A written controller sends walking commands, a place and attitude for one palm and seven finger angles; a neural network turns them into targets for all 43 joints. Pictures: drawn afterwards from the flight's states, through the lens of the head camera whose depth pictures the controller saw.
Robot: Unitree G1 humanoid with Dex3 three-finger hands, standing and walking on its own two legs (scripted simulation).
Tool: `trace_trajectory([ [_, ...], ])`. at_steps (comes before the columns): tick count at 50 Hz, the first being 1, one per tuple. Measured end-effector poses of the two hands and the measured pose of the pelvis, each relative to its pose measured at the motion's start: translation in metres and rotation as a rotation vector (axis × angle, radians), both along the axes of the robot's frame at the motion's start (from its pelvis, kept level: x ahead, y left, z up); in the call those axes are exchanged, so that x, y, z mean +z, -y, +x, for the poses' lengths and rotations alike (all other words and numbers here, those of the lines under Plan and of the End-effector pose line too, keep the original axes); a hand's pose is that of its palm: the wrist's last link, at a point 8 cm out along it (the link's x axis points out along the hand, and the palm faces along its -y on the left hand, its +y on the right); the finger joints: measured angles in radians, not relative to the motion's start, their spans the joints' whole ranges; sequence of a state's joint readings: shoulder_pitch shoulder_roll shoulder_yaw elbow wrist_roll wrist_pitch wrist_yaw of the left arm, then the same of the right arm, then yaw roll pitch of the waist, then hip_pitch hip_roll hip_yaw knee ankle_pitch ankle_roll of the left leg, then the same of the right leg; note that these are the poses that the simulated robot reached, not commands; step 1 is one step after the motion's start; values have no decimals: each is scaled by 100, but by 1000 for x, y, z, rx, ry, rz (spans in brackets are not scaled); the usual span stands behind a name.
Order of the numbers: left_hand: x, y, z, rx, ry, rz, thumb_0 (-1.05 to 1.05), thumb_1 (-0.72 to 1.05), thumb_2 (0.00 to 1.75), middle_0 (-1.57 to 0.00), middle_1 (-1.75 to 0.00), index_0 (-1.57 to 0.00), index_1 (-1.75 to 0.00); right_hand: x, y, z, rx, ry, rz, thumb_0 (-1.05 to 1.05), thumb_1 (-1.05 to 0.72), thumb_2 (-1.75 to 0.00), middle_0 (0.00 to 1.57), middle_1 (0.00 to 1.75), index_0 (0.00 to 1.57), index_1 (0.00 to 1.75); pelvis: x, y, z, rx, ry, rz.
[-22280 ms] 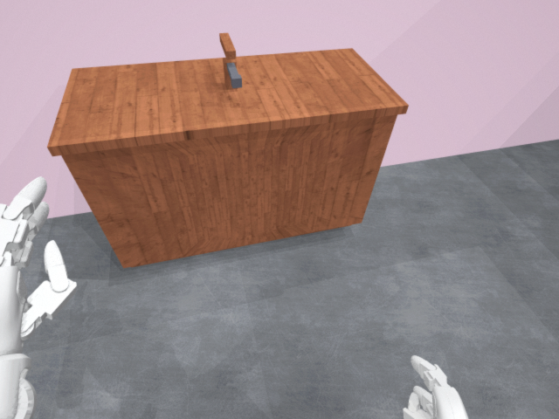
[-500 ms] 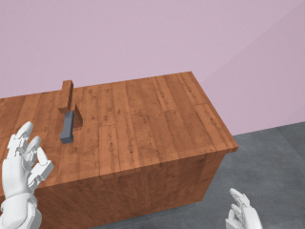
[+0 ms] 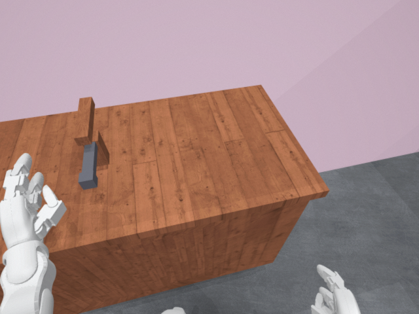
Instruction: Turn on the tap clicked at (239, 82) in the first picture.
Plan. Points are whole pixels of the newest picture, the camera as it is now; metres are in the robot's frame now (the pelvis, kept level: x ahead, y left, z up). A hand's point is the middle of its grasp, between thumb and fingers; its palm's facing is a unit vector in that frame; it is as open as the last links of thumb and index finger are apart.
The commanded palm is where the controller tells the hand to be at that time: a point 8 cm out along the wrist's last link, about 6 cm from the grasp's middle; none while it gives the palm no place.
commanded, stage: reach beside the lever's end, fingers flat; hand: left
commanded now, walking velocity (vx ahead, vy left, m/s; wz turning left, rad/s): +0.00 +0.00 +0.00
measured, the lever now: (88, 180) +0.35 +0.29 +0.04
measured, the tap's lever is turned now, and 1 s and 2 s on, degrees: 0 0 8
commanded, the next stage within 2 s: push the lever round in 1.02 s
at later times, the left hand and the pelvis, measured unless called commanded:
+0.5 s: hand (64, 192) +0.31 +0.32 +0.05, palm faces +0.54 -0.84 -0.09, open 7.8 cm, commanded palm +0.27 +0.35 +0.05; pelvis -0.01 +0.01 -0.02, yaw -1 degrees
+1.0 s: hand (68, 190) +0.33 +0.32 +0.04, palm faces +0.55 -0.83 -0.10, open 7.8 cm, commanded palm +0.28 +0.34 +0.04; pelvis +0.00 +0.01 -0.02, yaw -2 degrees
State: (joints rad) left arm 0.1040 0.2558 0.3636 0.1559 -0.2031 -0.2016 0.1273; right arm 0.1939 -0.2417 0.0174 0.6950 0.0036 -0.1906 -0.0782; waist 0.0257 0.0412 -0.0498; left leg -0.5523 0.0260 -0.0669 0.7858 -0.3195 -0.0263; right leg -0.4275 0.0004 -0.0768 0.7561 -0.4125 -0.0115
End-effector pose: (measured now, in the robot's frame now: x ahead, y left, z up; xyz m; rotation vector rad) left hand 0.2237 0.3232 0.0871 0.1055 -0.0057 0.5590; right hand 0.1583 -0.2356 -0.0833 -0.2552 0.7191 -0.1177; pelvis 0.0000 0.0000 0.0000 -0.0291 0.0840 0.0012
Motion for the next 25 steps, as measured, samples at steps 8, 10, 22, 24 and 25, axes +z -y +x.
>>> trace_trajectory([
  [8, -10, -16, 10, 14, 9, 1, 2, 90, 90, -17, -20, -17, -20, -9, 2, -13, -20, -57, -20, 1, -90, -90, 20, 30, 20, 30, -5, -4, -2, -2, -26, -9],
  [10, -12, -18, 13, 8, 13, 2, 2, 90, 90, -17, -20, -17, -20, -11, 2, -16, -23, -69, -23, 1, -90, -90, 20, 30, 20, 30, -6, -6, -3, -2, -32, -11],
  [22, -29, -23, 38, 3, 0, -11, 2, 90, 90, -16, -17, -16, -17, -22, 0, -30, -45, -125, -30, 1, -90, -90, 20, 30, 20, 30, -14, -10, -6, -10, -72, -16],
  [24, -32, -27, 42, 11, -2, -10, 2, 90, 90, -16, -16, -16, -16, -24, 0, -33, -50, -137, -31, 1, -90, -90, 20, 30, 20, 30, -15, -10, -6, -11, -79, -18],
  [25, -33, -28, 43, 13, 0, -9, 2, 90, 90, -16, -16, -16, -16, -25, 0, -35, -52, -144, -32, 1, -90, -90, 20, 30, 20, 30, -16, -11, -6, -12, -82, -19],
])
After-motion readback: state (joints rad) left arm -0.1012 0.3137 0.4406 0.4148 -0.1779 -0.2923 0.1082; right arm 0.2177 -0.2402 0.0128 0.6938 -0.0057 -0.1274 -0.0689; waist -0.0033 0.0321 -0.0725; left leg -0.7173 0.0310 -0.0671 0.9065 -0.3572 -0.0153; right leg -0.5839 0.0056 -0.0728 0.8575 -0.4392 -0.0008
